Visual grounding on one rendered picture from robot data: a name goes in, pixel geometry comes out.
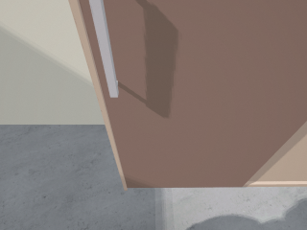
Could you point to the wardrobe door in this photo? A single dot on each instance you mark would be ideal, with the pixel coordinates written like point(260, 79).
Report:
point(289, 163)
point(208, 90)

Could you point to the handle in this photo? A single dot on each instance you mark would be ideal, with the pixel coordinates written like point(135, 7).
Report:
point(99, 18)

